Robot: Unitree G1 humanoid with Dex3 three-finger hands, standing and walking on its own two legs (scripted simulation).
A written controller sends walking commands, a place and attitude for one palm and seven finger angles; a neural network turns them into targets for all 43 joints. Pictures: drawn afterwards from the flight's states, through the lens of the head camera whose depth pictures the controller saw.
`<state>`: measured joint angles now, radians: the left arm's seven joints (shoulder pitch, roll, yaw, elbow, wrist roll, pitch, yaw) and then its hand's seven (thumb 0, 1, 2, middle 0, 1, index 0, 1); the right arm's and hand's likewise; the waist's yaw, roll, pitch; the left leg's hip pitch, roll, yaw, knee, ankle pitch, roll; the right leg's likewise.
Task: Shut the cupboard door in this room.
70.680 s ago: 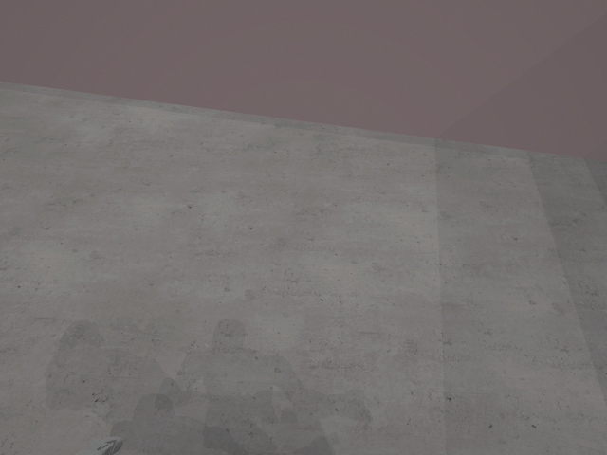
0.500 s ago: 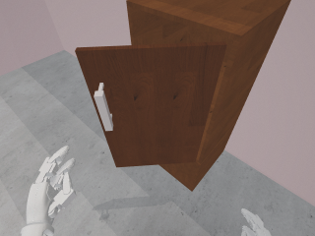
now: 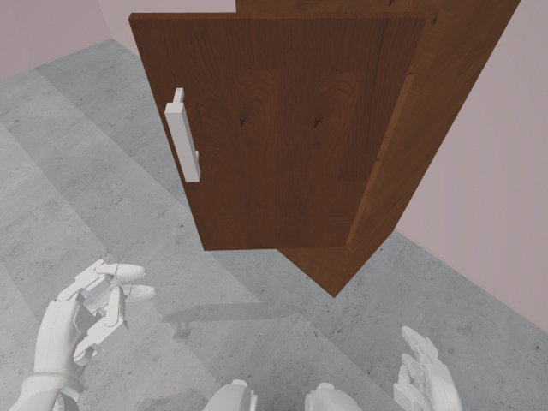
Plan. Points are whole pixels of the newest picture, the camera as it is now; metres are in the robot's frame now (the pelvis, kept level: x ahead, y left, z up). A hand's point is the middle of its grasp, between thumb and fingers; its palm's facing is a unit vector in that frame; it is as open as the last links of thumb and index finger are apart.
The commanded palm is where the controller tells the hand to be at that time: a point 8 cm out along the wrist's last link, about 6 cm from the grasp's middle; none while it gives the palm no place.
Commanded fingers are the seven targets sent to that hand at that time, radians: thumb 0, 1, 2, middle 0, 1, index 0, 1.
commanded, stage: raise the hand and make a fist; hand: left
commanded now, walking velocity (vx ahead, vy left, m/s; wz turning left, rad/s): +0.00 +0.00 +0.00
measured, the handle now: (186, 137) +0.50 +0.18 +0.11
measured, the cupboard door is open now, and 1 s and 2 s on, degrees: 46 46 46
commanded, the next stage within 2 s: bring the fist close to the handle in 1.18 s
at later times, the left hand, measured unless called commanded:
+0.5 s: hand (98, 293) +0.24 +0.23 +0.09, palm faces +0.10 -0.99 -0.03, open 3.1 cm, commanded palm +0.21 +0.28 +0.09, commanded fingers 0.00 0.90 0.90 -1.30 -1.50 -1.30 -1.50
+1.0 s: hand (107, 270) +0.26 +0.22 +0.11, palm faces +0.10 -0.99 -0.03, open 3.1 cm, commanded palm +0.23 +0.27 +0.11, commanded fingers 0.00 0.90 0.90 -1.30 -1.50 -1.30 -1.50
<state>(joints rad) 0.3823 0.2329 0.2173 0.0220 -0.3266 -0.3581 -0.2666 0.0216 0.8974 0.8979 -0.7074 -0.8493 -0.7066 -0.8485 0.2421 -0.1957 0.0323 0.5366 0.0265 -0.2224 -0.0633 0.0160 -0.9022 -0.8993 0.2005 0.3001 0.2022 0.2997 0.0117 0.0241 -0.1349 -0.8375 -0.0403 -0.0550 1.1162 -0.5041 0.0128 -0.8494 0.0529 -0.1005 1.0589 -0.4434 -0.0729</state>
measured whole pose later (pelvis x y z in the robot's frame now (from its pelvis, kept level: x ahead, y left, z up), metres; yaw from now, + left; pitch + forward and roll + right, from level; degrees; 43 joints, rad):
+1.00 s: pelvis +0.03 +0.03 +0.03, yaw +0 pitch +9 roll -2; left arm 0.34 0.21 0.15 -0.09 -0.25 -0.24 -0.13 0.02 0.90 0.90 -1.30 -1.50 -1.30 -1.50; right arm 0.28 -0.25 0.04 0.51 0.02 -0.17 -0.05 0.02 -0.90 -0.90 0.20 0.30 0.20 0.30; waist 0.01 0.04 -0.11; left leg -0.61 -0.07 -0.03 0.93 -0.47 0.06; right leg -0.62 0.03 -0.06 0.87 -0.41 -0.03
